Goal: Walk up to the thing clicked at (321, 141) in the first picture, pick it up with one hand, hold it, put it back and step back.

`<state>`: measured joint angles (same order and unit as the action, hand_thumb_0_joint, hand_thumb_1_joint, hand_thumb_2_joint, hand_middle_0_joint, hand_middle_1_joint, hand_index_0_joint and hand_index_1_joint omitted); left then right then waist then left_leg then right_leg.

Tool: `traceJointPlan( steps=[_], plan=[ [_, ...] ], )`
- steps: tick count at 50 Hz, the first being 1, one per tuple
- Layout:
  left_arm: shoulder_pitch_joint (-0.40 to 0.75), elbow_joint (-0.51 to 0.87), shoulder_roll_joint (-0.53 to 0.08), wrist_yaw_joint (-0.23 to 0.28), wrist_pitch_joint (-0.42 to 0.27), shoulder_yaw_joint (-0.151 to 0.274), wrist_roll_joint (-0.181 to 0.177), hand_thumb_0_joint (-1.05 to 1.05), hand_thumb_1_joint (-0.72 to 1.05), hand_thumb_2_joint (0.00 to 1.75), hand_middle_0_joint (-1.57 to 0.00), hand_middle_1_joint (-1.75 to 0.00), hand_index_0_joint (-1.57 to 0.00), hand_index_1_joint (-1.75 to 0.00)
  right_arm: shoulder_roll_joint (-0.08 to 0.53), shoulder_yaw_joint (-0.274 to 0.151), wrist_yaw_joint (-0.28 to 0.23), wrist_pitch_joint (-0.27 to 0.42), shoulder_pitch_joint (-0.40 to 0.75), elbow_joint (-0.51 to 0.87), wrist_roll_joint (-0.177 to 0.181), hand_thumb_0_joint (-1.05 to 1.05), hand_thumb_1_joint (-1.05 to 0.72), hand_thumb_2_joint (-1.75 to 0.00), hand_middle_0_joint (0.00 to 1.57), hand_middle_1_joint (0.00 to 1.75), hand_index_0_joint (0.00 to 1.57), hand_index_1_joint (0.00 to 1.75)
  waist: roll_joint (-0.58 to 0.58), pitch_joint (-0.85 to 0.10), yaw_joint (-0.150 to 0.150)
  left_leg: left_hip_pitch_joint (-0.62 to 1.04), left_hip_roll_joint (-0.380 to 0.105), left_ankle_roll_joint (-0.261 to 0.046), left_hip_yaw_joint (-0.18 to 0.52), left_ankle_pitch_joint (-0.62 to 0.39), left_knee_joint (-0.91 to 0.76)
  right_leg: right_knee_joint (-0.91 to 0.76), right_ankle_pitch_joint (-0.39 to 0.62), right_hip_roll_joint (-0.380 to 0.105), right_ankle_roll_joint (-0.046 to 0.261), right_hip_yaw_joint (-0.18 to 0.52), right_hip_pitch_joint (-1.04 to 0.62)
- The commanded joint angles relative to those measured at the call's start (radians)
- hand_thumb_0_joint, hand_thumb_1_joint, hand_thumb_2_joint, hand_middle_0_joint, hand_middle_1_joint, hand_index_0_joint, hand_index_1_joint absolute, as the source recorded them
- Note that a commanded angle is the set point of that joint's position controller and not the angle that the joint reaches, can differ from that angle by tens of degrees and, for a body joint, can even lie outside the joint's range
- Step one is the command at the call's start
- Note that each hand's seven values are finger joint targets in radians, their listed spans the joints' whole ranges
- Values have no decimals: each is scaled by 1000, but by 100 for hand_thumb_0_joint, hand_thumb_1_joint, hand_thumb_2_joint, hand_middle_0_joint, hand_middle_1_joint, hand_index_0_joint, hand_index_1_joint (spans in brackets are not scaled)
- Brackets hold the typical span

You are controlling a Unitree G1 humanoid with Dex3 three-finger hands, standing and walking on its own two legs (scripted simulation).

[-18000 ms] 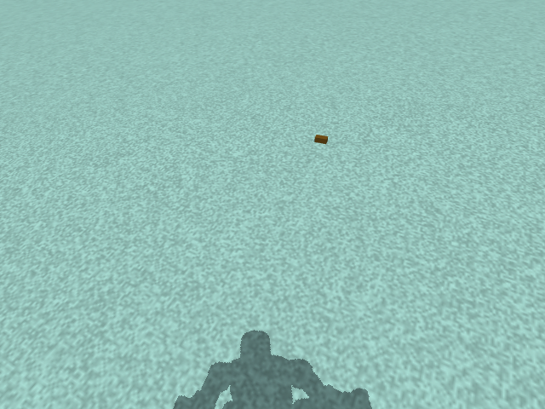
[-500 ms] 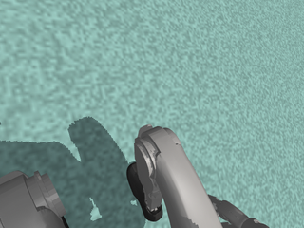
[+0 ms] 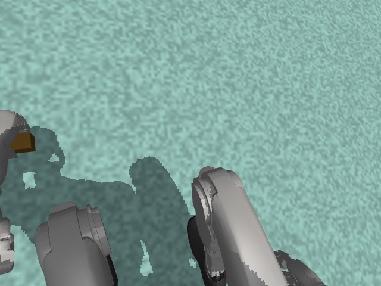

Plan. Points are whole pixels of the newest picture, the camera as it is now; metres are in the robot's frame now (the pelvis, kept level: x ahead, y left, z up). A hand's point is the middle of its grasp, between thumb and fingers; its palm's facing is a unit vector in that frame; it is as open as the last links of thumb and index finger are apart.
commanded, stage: settle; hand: left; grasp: from above
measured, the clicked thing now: (12, 144) +0.47 +0.31 -0.21
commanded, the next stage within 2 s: lift in 0.22 s
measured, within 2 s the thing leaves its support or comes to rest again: neither
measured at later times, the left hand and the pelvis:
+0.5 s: hand out of the picture +0.44 +0.31 -0.12, palm faces -0.44 -0.04 -0.90, open 6.4 cm; pelvis -0.01 -0.01 +0.02, yaw +3 degrees
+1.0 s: hand out of the picture +0.37 +0.32 +0.02, palm faces -0.44 -0.08 -0.89, open 6.6 cm; pelvis -0.01 +0.00 +0.12, yaw +7 degrees
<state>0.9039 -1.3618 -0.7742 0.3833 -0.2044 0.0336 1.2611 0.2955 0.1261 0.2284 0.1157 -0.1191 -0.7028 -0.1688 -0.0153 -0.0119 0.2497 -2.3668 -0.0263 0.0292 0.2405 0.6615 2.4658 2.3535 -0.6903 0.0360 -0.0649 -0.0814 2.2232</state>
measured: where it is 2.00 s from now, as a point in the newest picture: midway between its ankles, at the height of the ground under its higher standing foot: (162, 285)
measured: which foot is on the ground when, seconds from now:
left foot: down 0.00-1.00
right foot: down 0.00-1.00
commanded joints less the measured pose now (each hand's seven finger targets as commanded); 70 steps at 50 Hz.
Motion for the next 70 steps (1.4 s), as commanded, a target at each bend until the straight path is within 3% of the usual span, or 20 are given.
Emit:
traceJointPlan(
  steps=[1, 9, 18, 22, 24, 31, 34, 36, 40, 43, 48, 51, 53, 55, 57, 59, 62, 63, 66, 70],
  plan=[
    [319, 153, -206, -16, -4, 17, -24, 0, 94, 16, -130, -6, -131, -6, 278, -104, -29, -19, -193, 25, 20, 0, -91, -91, 20, 30, 20, 30, 341, -620, 29, 532, 11, -40, -138, -120, -270, -234, 205, 29, 100, -119, -252],
    [345, 217, -238, -75, -36, 31, -35, 0, 91, 19, -128, -9, -129, -8, 264, -113, -73, -62, -212, 45, 32, 0, -91, -90, 20, 30, 20, 30, 301, -641, 13, 524, 20, -47, -168, -99, -284, -291, 157, 24, 100, -90, -298],
    [353, 265, -237, -80, -54, 34, -26, 0, 93, 22, -128, -15, -130, -13, 248, -126, -107, -92, -230, 40, 42, 0, -92, -91, 20, 30, 20, 30, 346, -710, -8, 594, 22, -43, -179, -126, -328, -297, 195, 13, 100, -84, -311],
    [341, 311, -254, -91, -32, 62, -50, 0, 91, 22, -126, -15, -127, -13, 257, -153, -114, -103, -234, 42, 55, 0, -92, -91, 20, 30, 20, 30, 350, -760, -31, 641, 25, -44, -182, -138, -361, -316, 204, 6, 104, -79, -313],
    [330, 315, -217, -116, -16, 36, -69, 0, 90, 22, -125, -16, -127, -14, 240, -154, -113, -107, -242, 38, 62, 0, -92, -91, 20, 30, 20, 30, 355, -767, -30, 646, 23, -48, -192, -127, -383, -334, 201, 5, 100, -69, -337],
    [237, 427, -187, -202, -4, 32, -123, 0, 87, 28, -125, -16, -126, -15, 224, -190, -130, -125, -236, 53, 89, 0, -92, -91, 20, 30, 20, 30, 290, -771, -68, 673, 24, -55, -198, -93, -448, -406, 158, -2, 102, -43, -383],
    [223, 512, -217, -217, -7, 54, -134, 0, 85, 29, -122, -19, -123, -17, 215, -200, -138, -135, -236, 66, 102, 0, -92, -91, 20, 30, 20, 30, 279, -830, -86, 718, 22, -58, -198, -109, -481, -434, 177, -2, 98, -34, -437],
    [186, 511, -169, -231, -7, 33, -147, 0, 86, 32, -122, -20, -123, -19, 206, -203, -142, -139, -227, 70, 108, 0, -92, -91, 20, 30, 20, 30, 263, -777, -77, 722, 20, -58, -191, -108, -504, -453, 177, -6, 96, -33, -429],
    [134, 580, -160, -248, -8, 42, -157, 0, 82, 32, -119, -21, -120, -20, 200, -213, -154, -145, -210, 88, 122, 0, -91, -91, 20, 30, 20, 30, 280, -772, -106, 781, 16, -54, -165, -66, -595, -480, 154, -9, 97, -34, -445],
    [90, 623, -118, -266, -1, 16, -178, 0, 83, 31, -118, -24, -120, -22, 189, -216, -162, -148, -203, 107, 132, 0, -91, -91, 20, 30, 20, 30, 255, -778, -103, 822, 12, -56, -164, -63, -641, -530, 157, -6, 94, -29, -489],
    [29, 761, -120, -293, 15, 23, -212, 0, 81, 32, -117, -24, -118, -22, 178, -230, -186, -157, -183, 124, 146, 0, -91, -91, 20, 30, 20, 30, 230, -819, -127, 919, 13, -58, -185, -83, -712, -635, 164, -8, 89, -9, -607],
    [-18, 804, -96, -301, 23, 18, -227, 0, 80, 32, -117, -22, -118, -21, 163, -230, -202, -159, -163, 126, 152, 0, -91, -91, 20, 30, 20, 30, 232, -783, -130, 973, 7, -53, -173, -86, -778, -672, 175, -11, 86, -6, -651],
    [-30, 852, -123, -305, 28, 38, -228, 0, 81, 32, -117, -22, -118, -21, 164, -231, -213, -162, -158, 129, 158, 0, -91, -90, 20, 30, 20, 30, 222, -796, -134, 1026, 6, -53, -174, -95, -815, -716, 177, -12, 85, 0, -696],
    [-47, 879, -94, -309, 33, 17, -239, 0, 80, 31, -116, -24, -117, -22, 153, -227, -225, -162, -144, 132, 162, 0, -91, -91, 20, 30, 20, 30, 230, -766, -134, 1059, 4, -52, -176, -78, -866, -758, 168, -13, 82, 5, -733],
    [-117, 872, -103, -306, 46, 37, -242, 0, 81, 30, -116, -22, -118, -21, 154, -224, -237, -163, -129, 139, 171, 0, -91, -90, 20, 30, 20, 30, 210, -749, -155, 1114, 0, -50, -162, -49, -933, -799, 148, -10, 80, 2, -777],
    [-166, 895, -51, -309, 58, 10, -249, 0, 82, 29, -117, -23, -118, -21, 143, -222, -246, -162, -119, 139, 176, 0, -90, -90, 20, 30, 20, 30, 200, -719, -155, 1155, 1, -48, -166, -57, -984, -850, 154, -11, 79, 7, -826],
    [-237, 923, -50, -317, 75, 15, -261, 0, 82, 28, -117, -19, -118, -18, 140, -217, -263, -156, -96, 137, 186, 0, -90, -90, 20, 30, 20, 30, 198, -657, -173, 1226, -6, -44, -147, -23, -1084, -910, 138, -9, 77, 10, -887],
    [-235, 928, -27, -325, 78, -15, -254, 0, 82, 27, -118, -19, -119, -18, 135, -214, -268, -155, -96, 135, 188, 0, -90, -90, 20, 30, 20, 30, 193, -650, -158, 1249, -6, -44, -156, -34, -1100, -938, 147, -6, 78, 13, -914],
    [-257, 957, -26, -326, 81, -4, -269, 0, 79, 26, -115, -20, -117, -19, 121, -210, -284, -143, -93, 126, 192, 0, -91, -90, 20, 30, 20, 30, 168, -622, -163, 1304, -3, -45, -179, -84, -1148, -1022, 174, -9, 77, 31, -1007],
    [-294, 903, 25, -319, 78, -38, -273, 0, 81, 27, -116, -21, -117, -20, 108, -206, -297, -124, -92, 114, 196, 0, -91, -90, 20, 30, 20, 30, 134, -518, -157, 1366, -4, -45, -181, -79, -1245, -1130, 162, -8, 77, 41, -1090]
  ],
)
